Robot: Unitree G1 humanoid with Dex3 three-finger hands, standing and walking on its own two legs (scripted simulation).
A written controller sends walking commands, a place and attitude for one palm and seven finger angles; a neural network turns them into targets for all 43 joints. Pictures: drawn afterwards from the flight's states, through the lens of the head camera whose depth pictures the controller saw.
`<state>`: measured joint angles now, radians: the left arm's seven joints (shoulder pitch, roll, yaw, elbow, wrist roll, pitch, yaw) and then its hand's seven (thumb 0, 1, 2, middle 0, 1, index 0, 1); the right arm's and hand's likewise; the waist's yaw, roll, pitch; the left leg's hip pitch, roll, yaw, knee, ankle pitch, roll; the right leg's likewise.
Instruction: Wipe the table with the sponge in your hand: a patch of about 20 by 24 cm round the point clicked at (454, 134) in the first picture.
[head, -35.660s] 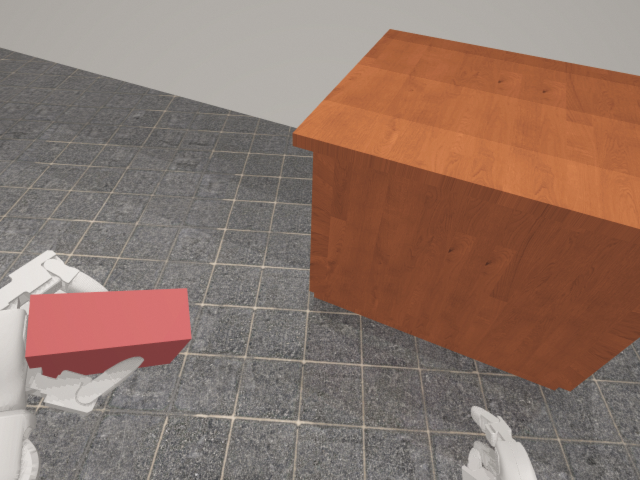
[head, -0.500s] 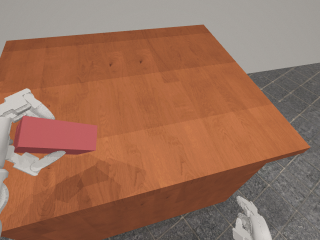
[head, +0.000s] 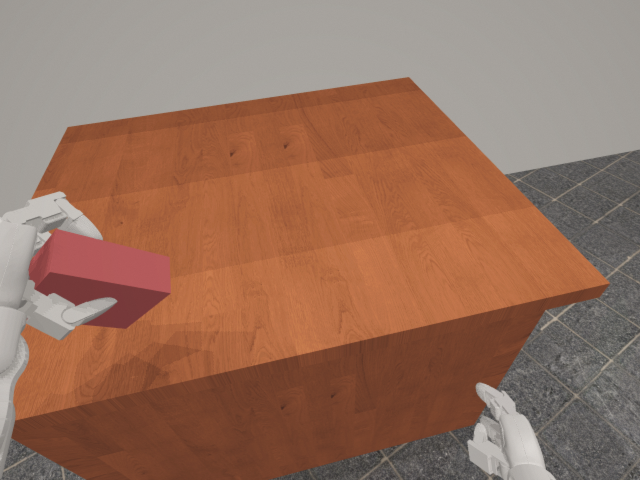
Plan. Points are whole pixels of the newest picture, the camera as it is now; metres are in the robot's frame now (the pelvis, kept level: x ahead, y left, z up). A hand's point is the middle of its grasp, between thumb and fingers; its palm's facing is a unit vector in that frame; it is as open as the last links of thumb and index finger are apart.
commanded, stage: turn the palm down, sponge in hand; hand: left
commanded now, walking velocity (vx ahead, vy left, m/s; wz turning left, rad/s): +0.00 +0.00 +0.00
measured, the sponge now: (113, 288) +0.26 +0.28 +0.14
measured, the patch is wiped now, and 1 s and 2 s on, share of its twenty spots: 0.00 0.00 0.00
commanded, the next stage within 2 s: move the sponge above the wiping area in 1.64 s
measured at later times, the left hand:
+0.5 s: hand (88, 266) +0.27 +0.30 +0.17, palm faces +0.19 -0.38 -0.91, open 9.4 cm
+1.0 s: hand (85, 272) +0.26 +0.30 +0.17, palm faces +0.10 -0.17 -0.98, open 9.4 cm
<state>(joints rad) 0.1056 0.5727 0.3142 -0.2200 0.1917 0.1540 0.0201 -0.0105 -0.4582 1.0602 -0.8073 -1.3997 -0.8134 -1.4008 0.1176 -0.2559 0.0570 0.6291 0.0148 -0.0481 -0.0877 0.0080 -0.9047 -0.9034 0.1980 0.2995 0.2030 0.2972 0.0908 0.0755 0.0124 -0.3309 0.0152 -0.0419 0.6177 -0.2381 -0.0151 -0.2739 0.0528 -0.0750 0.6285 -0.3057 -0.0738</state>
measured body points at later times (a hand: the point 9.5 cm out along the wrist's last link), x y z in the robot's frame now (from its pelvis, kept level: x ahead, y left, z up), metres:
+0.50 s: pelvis +0.04 +0.01 +0.00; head +0.04 -0.03 +0.45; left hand +0.25 +0.32 +0.22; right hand +0.24 -0.24 -0.08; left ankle +0.07 +0.14 -0.72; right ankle +0.03 -0.07 -0.72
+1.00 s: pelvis +0.01 +0.05 +0.01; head +0.00 +0.01 +0.46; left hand +0.25 +0.30 +0.22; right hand +0.26 -0.16 -0.06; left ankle +0.07 +0.14 -0.72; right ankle +0.03 -0.07 -0.72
